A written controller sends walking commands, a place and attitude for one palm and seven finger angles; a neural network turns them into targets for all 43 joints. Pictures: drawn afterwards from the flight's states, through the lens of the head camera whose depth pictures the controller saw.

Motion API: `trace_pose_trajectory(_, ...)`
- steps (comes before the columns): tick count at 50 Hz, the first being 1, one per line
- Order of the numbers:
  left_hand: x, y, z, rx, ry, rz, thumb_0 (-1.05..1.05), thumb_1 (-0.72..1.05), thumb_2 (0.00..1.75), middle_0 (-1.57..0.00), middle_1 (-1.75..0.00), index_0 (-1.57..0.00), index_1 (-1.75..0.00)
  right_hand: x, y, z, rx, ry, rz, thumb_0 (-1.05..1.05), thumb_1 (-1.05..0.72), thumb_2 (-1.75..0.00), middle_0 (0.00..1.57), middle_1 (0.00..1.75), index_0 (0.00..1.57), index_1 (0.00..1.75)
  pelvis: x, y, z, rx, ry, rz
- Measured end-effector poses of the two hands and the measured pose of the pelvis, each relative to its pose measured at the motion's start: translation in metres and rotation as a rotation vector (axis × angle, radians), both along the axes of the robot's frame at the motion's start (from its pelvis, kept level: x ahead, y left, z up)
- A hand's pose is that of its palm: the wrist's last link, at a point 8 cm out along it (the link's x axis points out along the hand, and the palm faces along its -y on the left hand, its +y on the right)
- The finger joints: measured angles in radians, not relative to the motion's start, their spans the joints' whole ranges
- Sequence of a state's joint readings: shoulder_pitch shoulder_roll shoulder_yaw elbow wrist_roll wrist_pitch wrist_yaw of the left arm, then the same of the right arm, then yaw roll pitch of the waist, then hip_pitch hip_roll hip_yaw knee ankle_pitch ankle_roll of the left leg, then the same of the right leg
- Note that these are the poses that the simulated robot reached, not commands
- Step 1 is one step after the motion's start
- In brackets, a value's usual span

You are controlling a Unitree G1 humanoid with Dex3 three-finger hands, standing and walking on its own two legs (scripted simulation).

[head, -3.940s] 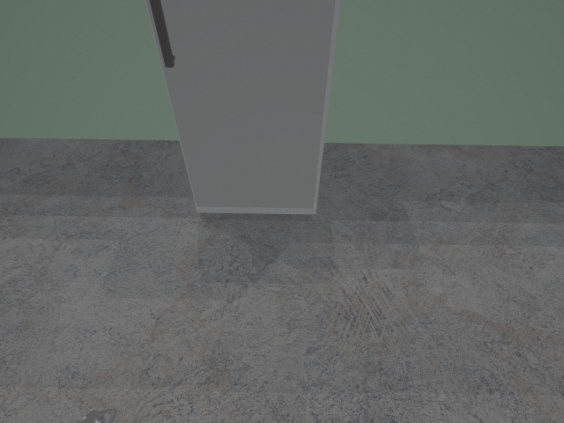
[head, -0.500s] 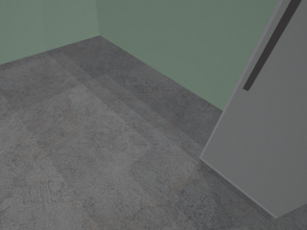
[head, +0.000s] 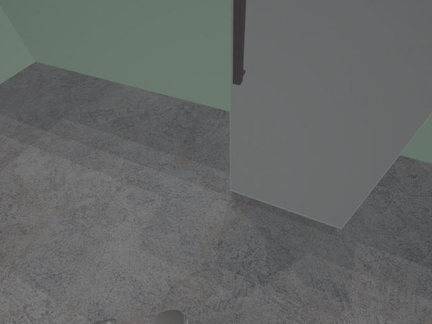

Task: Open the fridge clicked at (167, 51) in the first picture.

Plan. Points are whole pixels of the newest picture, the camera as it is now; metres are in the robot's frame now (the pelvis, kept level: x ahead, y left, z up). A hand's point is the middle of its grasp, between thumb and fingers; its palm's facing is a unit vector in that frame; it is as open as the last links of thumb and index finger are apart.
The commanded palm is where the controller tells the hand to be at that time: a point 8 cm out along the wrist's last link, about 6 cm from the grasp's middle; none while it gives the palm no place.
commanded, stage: turn to face it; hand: left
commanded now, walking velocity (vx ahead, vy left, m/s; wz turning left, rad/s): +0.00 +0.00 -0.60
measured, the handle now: (242, 12) +0.77 -0.04 +0.20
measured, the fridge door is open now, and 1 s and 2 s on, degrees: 0 0 0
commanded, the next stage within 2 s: take the last steps up to it in 0.56 s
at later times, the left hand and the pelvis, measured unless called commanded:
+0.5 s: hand out of the picture +0.12 +0.25 -0.17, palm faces -0.17 -0.96 -0.22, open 7.4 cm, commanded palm none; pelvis +0.01 +0.05 +0.01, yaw -15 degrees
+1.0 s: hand out of the picture +0.10 +0.16 -0.15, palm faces -0.27 -0.93 -0.25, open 7.3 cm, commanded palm none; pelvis +0.01 -0.01 +0.01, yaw -19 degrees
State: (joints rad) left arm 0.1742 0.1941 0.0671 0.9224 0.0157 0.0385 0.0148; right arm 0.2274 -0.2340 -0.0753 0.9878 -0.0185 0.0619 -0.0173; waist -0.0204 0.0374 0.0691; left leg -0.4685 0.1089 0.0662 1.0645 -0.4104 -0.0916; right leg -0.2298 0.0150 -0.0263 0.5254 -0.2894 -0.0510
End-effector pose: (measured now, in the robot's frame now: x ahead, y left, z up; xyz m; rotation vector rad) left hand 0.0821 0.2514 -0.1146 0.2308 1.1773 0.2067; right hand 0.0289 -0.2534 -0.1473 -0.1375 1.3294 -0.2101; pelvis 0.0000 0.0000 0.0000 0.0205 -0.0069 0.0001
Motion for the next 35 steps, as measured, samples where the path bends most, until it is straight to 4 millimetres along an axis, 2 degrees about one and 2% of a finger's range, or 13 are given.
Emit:
trace_pose_trajectory(8,0.01,-0.002,-0.003,-0.026,0.017,-0.061,0.0,0.9,0.9,-0.2,-0.3,-0.21,-0.3,0.046,0.0,0.015,-0.027,-0.144,-0.012,0.01,-0.91,-0.9,0.2,0.3,0.2,0.3,0.001,0.005,0.002,0.002,0.016,-0.086)
trace_pose_trajectory(13,0.007,0.015,-0.016,-0.043,0.059,-0.081,0.0,0.9,0.9,-0.21,-0.3,-0.21,-0.3,0.065,0.013,0.026,-0.059,-0.214,-0.024,0.01,-0.91,-0.9,0.2,0.3,0.2,0.3,0.003,0.022,-0.001,-0.011,0.024,-0.141)
trace_pose_trajectory(16,0.011,0.03,-0.03,-0.056,0.083,-0.096,0.0,0.9,0.9,-0.21,-0.3,-0.21,-0.3,0.065,0.024,0.031,-0.089,-0.251,-0.039,0.01,-0.91,-0.9,0.2,0.3,0.2,0.3,0.005,0.035,-0.007,-0.023,0.025,-0.171)
trace_pose_trajectory(21,0.025,0.042,-0.031,-0.063,0.098,-0.147,0.0,0.9,0.9,-0.2,-0.3,-0.2,-0.3,0.034,0.041,0.041,-0.108,-0.213,-0.072,0.01,-0.91,-0.9,0.2,0.3,0.2,0.3,0.006,0.045,0.0,-0.04,0.009,-0.224)
trace_pose_trajectory(26,0.04,0.041,-0.024,-0.066,0.091,-0.201,0.0,0.9,0.9,-0.2,-0.3,-0.2,-0.29,-0.01,0.05,0.04,-0.097,-0.131,-0.141,0.01,-0.9,-0.9,0.2,0.3,0.2,0.3,0.005,0.048,0.006,-0.049,0.004,-0.262)
trace_pose_trajectory(30,0.051,0.028,-0.02,-0.06,0.093,-0.254,0.0,0.91,0.9,-0.2,-0.3,-0.2,-0.29,-0.049,0.054,0.031,-0.067,-0.067,-0.213,0.01,-0.9,-0.9,0.2,0.3,0.21,0.3,0.001,0.044,0.006,-0.046,0.001,-0.294)
trace_pose_trajectory(35,0.067,-0.007,-0.015,-0.045,0.069,-0.34,0.0,0.91,0.9,-0.2,-0.3,-0.2,-0.29,-0.101,0.052,0.011,-0.014,0.01,-0.31,0.01,-0.9,-0.9,0.2,0.3,0.21,0.3,-0.006,0.03,0.001,-0.029,-0.005,-0.334)
